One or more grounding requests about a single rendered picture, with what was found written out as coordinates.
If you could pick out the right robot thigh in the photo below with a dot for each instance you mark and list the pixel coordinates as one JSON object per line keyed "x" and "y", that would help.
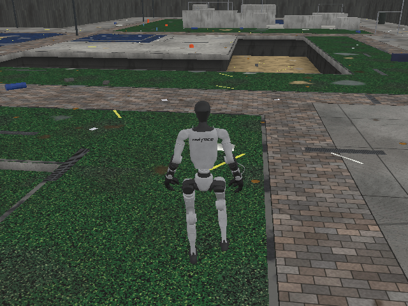
{"x": 219, "y": 186}

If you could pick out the left robot shin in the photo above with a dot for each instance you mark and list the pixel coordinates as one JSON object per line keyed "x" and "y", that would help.
{"x": 191, "y": 234}

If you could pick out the robot left upper arm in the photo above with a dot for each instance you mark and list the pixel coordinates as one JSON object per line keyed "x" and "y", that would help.
{"x": 179, "y": 146}

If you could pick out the robot right hand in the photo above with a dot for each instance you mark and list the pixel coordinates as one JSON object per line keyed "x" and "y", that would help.
{"x": 238, "y": 183}

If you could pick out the robot left forearm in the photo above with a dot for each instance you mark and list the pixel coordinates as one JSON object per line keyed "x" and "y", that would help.
{"x": 171, "y": 169}

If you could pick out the robot right upper arm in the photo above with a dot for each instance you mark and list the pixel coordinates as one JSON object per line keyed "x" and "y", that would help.
{"x": 223, "y": 134}

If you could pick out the robot left hand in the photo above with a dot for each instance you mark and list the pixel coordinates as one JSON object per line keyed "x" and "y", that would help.
{"x": 172, "y": 181}

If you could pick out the robot right forearm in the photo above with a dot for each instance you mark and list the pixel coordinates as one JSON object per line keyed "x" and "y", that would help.
{"x": 235, "y": 169}

